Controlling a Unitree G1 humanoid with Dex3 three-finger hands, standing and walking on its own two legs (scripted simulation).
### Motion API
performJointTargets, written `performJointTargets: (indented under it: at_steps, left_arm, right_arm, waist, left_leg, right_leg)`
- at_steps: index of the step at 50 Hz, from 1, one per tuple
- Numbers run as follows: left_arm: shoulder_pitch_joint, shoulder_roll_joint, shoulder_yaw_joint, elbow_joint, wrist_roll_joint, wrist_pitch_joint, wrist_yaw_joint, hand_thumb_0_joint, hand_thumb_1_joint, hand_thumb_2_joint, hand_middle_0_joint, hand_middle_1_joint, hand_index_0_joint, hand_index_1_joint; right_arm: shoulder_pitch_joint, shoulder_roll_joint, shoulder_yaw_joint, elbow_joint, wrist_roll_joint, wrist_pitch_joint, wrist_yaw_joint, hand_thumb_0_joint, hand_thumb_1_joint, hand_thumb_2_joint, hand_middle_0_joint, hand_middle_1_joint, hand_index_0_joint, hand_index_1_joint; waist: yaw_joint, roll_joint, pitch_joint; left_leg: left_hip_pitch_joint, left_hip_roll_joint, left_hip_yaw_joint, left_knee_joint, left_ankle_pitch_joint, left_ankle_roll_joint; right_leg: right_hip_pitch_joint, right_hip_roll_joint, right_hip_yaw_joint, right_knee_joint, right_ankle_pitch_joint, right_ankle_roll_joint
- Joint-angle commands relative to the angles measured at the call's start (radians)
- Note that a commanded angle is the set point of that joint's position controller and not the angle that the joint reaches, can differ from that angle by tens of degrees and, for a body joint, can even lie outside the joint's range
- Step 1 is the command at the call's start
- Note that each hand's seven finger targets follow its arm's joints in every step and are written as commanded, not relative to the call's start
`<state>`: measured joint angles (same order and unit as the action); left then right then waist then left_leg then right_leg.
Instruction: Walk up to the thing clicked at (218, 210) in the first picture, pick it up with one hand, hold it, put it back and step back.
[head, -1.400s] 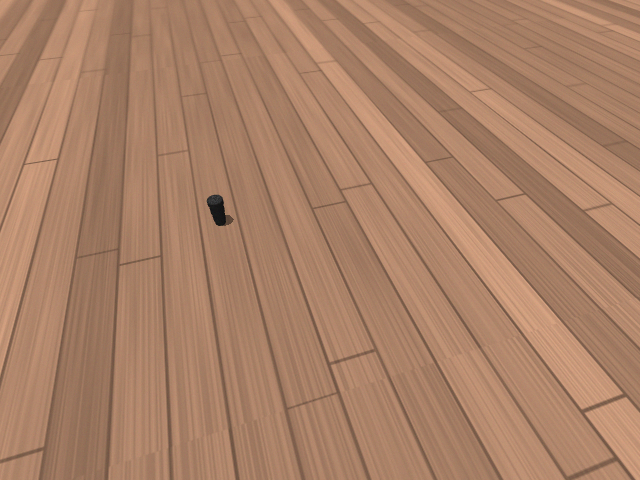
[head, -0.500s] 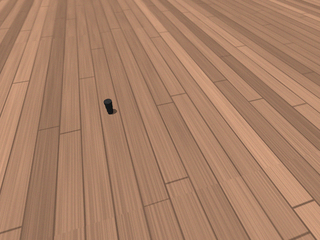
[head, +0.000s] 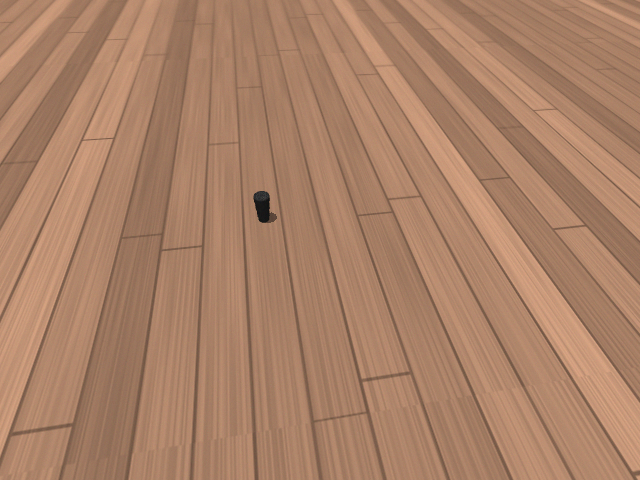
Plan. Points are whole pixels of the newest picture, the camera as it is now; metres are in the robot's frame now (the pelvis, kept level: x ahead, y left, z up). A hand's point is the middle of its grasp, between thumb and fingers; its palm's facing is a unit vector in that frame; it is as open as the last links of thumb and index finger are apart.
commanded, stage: walk up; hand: left
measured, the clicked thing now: (262, 207) +1.37 +0.30 -0.70
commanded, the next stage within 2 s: none
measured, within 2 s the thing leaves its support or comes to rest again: neither
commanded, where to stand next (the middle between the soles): +1.06 +0.07 m, yaw +6 degrees
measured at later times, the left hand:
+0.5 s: hand (144, 374) +0.32 +0.31 -0.14, palm faces +0.01 -0.93 -0.37, open 7.4 cm
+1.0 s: hand (158, 326) +0.43 +0.33 -0.17, palm faces +0.09 -0.94 -0.33, open 7.4 cm
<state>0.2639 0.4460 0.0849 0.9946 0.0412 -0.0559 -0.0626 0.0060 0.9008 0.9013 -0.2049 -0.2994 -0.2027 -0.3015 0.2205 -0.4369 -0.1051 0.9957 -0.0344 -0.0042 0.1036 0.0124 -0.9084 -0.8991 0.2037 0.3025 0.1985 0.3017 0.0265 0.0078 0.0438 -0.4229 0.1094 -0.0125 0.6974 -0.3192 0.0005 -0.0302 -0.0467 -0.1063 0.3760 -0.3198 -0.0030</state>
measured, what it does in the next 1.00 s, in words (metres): walks ahead: left foot, then right foot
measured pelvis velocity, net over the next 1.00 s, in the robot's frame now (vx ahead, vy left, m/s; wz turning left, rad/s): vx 0.46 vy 0.06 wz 0.12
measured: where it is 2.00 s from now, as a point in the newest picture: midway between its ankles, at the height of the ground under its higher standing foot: (313, 311)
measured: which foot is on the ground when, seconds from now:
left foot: up 0.00-0.04, down 0.06-0.52, up 0.54-0.90, down 0.92-1.00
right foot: down 0.00-0.08, up 0.10-0.48, down 0.50-0.94, up 0.96-1.00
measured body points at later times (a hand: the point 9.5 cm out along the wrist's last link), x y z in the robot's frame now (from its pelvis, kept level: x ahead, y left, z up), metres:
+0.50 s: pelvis +0.23 +0.03 -0.02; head +0.24 +0.01 +0.43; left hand +0.32 +0.36 -0.11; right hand +0.25 -0.30 -0.14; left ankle +0.10 +0.16 -0.74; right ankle +0.36 -0.09 -0.74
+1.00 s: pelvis +0.46 +0.06 -0.02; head +0.48 +0.08 +0.43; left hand +0.43 +0.38 -0.15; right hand +0.62 -0.25 -0.10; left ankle +0.53 +0.17 -0.74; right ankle +0.38 -0.08 -0.69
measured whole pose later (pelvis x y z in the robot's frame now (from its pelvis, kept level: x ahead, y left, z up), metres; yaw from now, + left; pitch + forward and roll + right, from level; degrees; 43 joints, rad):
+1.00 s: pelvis +0.46 +0.06 -0.02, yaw +7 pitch -3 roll +0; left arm 0.37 0.44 0.04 0.90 0.00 -0.04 -0.05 0.01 0.90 0.90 -0.20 -0.30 -0.20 -0.30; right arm 0.20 -0.40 -0.07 0.83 -0.02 -0.09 0.07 0.01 -0.91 -0.90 0.20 0.30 0.20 0.30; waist 0.04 -0.05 0.09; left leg -0.39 0.04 0.08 0.65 -0.21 0.04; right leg -0.24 -0.04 -0.03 0.99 -0.48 -0.05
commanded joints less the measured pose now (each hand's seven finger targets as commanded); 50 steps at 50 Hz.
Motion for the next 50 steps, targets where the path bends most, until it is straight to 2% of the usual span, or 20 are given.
performJointTargets:
  at_steps: [1, 2, 3, 4, 5, 7, 10, 20, 24, 25, 26, 27, 29, 33, 42, 45, 46, 47, 48, 50]
  left_arm:
    - [-0.155, 0.245, 0.054, -0.132, -0.009, -0.027, 0.01, 0.0, 0.9, 0.9, -0.2, -0.3, -0.2, -0.3]
    - [-0.111, 0.213, 0.038, -0.13, -0.007, -0.019, 0.01, 0.0, 0.9, 0.9, -0.2, -0.3, -0.2, -0.3]
    - [-0.05, 0.149, 0.019, -0.133, -0.007, -0.013, 0.004, 0.0, 0.9, 0.9, -0.2, -0.3, -0.2, -0.3]
    - [-0.081, 0.11, 0.007, -0.165, -0.029, -0.015, 0.007, 0.0, 0.9, 0.9, -0.2, -0.3, -0.2, -0.3]
    - [-0.159, 0.205, 0.019, -0.174, -0.018, -0.016, 0.017, 0.0, 0.9, 0.9, -0.2, -0.3, -0.2, -0.3]
    - [-0.058, 0.227, 0.015, -0.116, -0.043, -0.013, 0.013, 0.0, 0.9, 0.9, -0.2, -0.3, -0.2, -0.3]
    - [0.003, 0.226, 0.028, -0.083, -0.034, -0.005, -0.006, 0.0, 0.9, 0.9, -0.2, -0.3, -0.2, -0.3]
    - [-0.179, 0.155, 0.034, -0.171, -0.029, -0.017, -0.033, 0.0, 0.9, 0.9, -0.2, -0.3, -0.2, -0.3]
    - [0.035, 0.177, 0.062, -0.117, -0.026, -0.035, -0.011, 0.0, 0.9, 0.9, -0.2, -0.3, -0.2, -0.3]
    - [0.166, 0.243, 0.09, -0.096, -0.017, -0.043, 0.004, 0.0, 0.9, 0.9, -0.2, -0.3, -0.2, -0.3]
    - [0.197, 0.333, 0.098, -0.118, -0.023, -0.051, 0.013, 0.0, 0.9, 0.9, -0.2, -0.3, -0.2, -0.3]
    - [0.135, 0.333, 0.089, -0.137, -0.039, -0.047, 0.015, 0.0, 0.9, 0.9, -0.2, -0.3, -0.2, -0.3]
    - [0.03, 0.255, 0.068, -0.163, -0.048, -0.046, 0.019, 0.0, 0.9, 0.9, -0.2, -0.3, -0.2, -0.3]
    - [-0.002, 0.207, 0.047, -0.189, -0.039, -0.059, 0.018, 0.0, 0.9, 0.9, -0.2, -0.3, -0.2, -0.3]
    - [0.047, 0.239, 0.046, -0.225, -0.032, -0.054, 0.011, 0.0, 0.9, 0.9, -0.2, -0.3, -0.2, -0.3]
    - [0.049, 0.216, 0.03, -0.234, -0.033, -0.042, 0.019, 0.0, 0.9, 0.9, -0.2, -0.3, -0.2, -0.3]
    - [0.097, 0.16, 0.005, -0.234, -0.039, -0.037, 0.024, 0.0, 0.9, 0.9, -0.2, -0.3, -0.2, -0.3]
    - [0.14, 0.112, -0.003, -0.242, -0.054, -0.032, 0.025, 0.0, 0.9, 0.9, -0.2, -0.3, -0.2, -0.3]
    - [0.112, 0.221, 0.02, -0.217, -0.046, -0.024, 0.041, 0.0, 0.9, 0.9, -0.2, -0.3, -0.2, -0.3]
    - [0.12, 0.216, 0.012, -0.191, -0.048, -0.024, 0.036, 0.0, 0.9, 0.9, -0.2, -0.3, -0.2, -0.3]
  right_arm:
    - [0.071, -0.167, -0.059, -0.067, 0.0, -0.046, -0.01, 0.0, -0.9, -0.9, 0.2, 0.3, 0.2, 0.3]
    - [0.133, -0.191, -0.071, -0.048, -0.003, -0.051, -0.021, 0.0, -0.9, -0.9, 0.2, 0.3, 0.2, 0.3]
    - [0.246, -0.257, -0.091, -0.028, -0.006, -0.058, -0.037, 0.0, -0.9, -0.9, 0.2, 0.3, 0.2, 0.3]
    - [0.281, -0.362, -0.095, -0.06, -0.005, -0.069, -0.045, 0.0, -0.9, -0.9, 0.2, 0.3, 0.2, 0.3]
    - [0.21, -0.393, -0.103, -0.09, 0.027, -0.067, -0.044, 0.0, -0.9, -0.9, 0.2, 0.3, 0.2, 0.3]
    - [0.074, -0.308, -0.065, -0.134, 0.029, -0.081, -0.056, 0.0, -0.9, -0.9, 0.2, 0.3, 0.2, 0.3]
    - [0.048, -0.254, -0.04, -0.148, 0.034, -0.094, -0.057, 0.0, -0.9, -0.9, 0.2, 0.3, 0.2, 0.3]
    - [0.115, -0.249, -0.038, -0.187, 0.035, -0.111, -0.063, 0.0, -0.9, -0.9, 0.2, 0.3, 0.2, 0.3]
    - [0.109, -0.202, -0.02, -0.214, 0.031, -0.099, -0.075, 0.0, -0.9, -0.9, 0.2, 0.3, 0.2, 0.3]
    - [0.146, -0.139, 0.002, -0.226, 0.034, -0.1, -0.075, 0.0, -0.9, -0.9, 0.2, 0.3, 0.2, 0.3]
    - [0.176, -0.116, 0.016, -0.246, 0.045, -0.1, -0.077, 0.0, -0.9, -0.9, 0.2, 0.3, 0.2, 0.3]
    - [0.117, -0.208, -0.006, -0.221, 0.034, -0.093, -0.091, 0.0, -0.9, -0.9, 0.2, 0.3, 0.2, 0.3]
    - [0.125, -0.211, -0.007, -0.179, 0.049, -0.092, -0.081, 0.0, -0.9, -0.9, 0.2, 0.3, 0.2, 0.3]
    - [0.163, -0.17, -0.009, -0.149, 0.029, -0.074, -0.047, 0.0, -0.9, -0.9, 0.2, 0.3, 0.2, 0.3]
    - [-0.034, -0.139, -0.017, -0.22, 0.018, -0.083, -0.027, 0.0, -0.9, -0.9, 0.2, 0.3, 0.2, 0.3]
    - [0.127, -0.187, -0.035, -0.174, 0.008, -0.093, -0.04, 0.0, -0.9, -0.9, 0.2, 0.3, 0.2, 0.3]
    - [0.231, -0.245, -0.056, -0.149, -0.007, -0.099, -0.052, 0.0, -0.9, -0.9, 0.2, 0.3, 0.2, 0.3]
    - [0.261, -0.333, -0.077, -0.179, -0.01, -0.103, -0.064, 0.0, -0.9, -0.9, 0.2, 0.3, 0.2, 0.3]
    - [0.238, -0.343, -0.086, -0.194, 0.033, -0.1, -0.065, 0.0, -0.9, -0.9, 0.2, 0.3, 0.2, 0.3]
    - [0.132, -0.279, -0.052, -0.217, 0.046, -0.096, -0.077, 0.0, -0.9, -0.9, 0.2, 0.3, 0.2, 0.3]
  waist:
    - [-0.098, -0.047, -0.008]
    - [-0.119, 0.038, -0.048]
    - [-0.164, 0.236, -0.091]
    - [-0.178, 0.419, -0.068]
    - [-0.16, 0.228, -0.012]
    - [-0.056, 0.091, 0.019]
    - [-0.027, 0.132, 0.033]
    - [-0.058, 0.103, 0.08]
    - [0.061, -0.034, -0.092]
    - [0.115, -0.219, -0.168]
    - [0.097, -0.338, -0.17]
    - [0.095, -0.198, -0.11]
    - [0.035, -0.101, -0.016]
    - [-0.011, -0.16, 0.032]
    - [0.018, -0.094, 0.013]
    - [-0.08, 0.024, -0.069]
    - [-0.125, 0.185, -0.129]
    - [-0.125, 0.325, -0.147]
    - [-0.132, 0.164, -0.165]
    - [-0.071, 0.085, -0.042]
  left_leg:
    - [0.322, -0.075, 0.144, -0.136, 0.144, -0.001]
    - [0.447, -0.113, 0.154, -0.142, 0.056, 0.016]
    - [0.591, -0.043, -0.02, -0.234, -0.172, 0.076]
    - [0.548, 0.23, -0.645, -0.522, -0.48, 0.201]
    - [0.383, 0.33, -0.807, -0.599, -0.585, 0.293]
    - [0.37, 0.213, -0.476, -0.491, -0.382, 0.23]
    - [0.211, 0.13, -0.252, -0.51, -0.207, 0.191]
    - [0.219, 0.127, -0.121, -0.473, 0.091, 0.193]
    - [0.186, 0.032, 0.008, -0.013, 0.469, 0.126]
    - [0.024, -0.051, 0.054, 0.298, 0.28, 0.086]
    - [-0.239, -0.18, 0.046, 0.49, -0.171, 0.053]
    - [-0.257, -0.119, -0.066, 0.584, -0.197, 0.055]
    - [-0.212, -0.063, -0.097, 0.523, -0.056, 0.059]
    - [-0.115, -0.028, -0.032, 0.309, 0.029, 0.022]
    - [0.061, -0.038, 0.082, -0.096, 0.199, 0.017]
    - [0.353, -0.09, 0.097, -0.172, 0.123, 0.058]
    - [0.495, -0.003, -0.046, -0.245, -0.023, 0.106]
    - [0.626, 0.277, -0.564, -0.383, -0.198, 0.212]
    - [0.559, 0.343, -0.665, -0.437, -0.23, 0.287]
    - [0.4, 0.264, -0.4, -0.429, -0.051, 0.23]
  right_leg:
    - [-0.303, -0.162, 0.046, 0.018, -0.175, -0.147]
    - [-0.367, -0.122, 0.001, 0.207, -0.09, -0.14]
    - [-0.504, -0.059, -0.048, 0.551, -0.038, -0.099]
    - [-0.721, 0.092, 0.013, 0.804, -0.289, -0.059]
    - [-0.675, 0.002, 0.173, 0.838, -0.269, -0.066]
    - [-0.664, -0.076, 0.193, 0.811, -0.083, -0.056]
    - [-0.495, -0.09, 0.133, 0.628, 0.006, -0.016]
    - [-0.394, -0.063, 0.07, 0.254, 0.201, -0.018]
    - [0.009, 0.031, 0.006, 0.13, 0.133, -0.058]
    - [0.176, -0.106, 0.193, 0.068, -0.021, -0.094]
    - [0.273, -0.393, 0.702, -0.12, -0.17, -0.193]
    - [0.146, -0.438, 0.789, -0.145, -0.234, -0.273]
    - [0.005, -0.315, 0.497, -0.126, -0.098, -0.24]
    - [-0.159, -0.214, 0.24, -0.151, 0.075, -0.214]
    - [-0.176, -0.212, 0.13, -0.069, 0.144, -0.194]
    - [-0.259, -0.149, 0.071, 0.236, 0.31, -0.148]
    - [-0.378, -0.083, 0.018, 0.515, 0.258, -0.113]
    - [-0.662, 0.074, 0.023, 0.764, -0.147, -0.052]
    - [-0.646, 0.028, 0.161, 0.841, -0.216, -0.066]
    - [-0.62, -0.021, 0.217, 0.829, -0.091, -0.051]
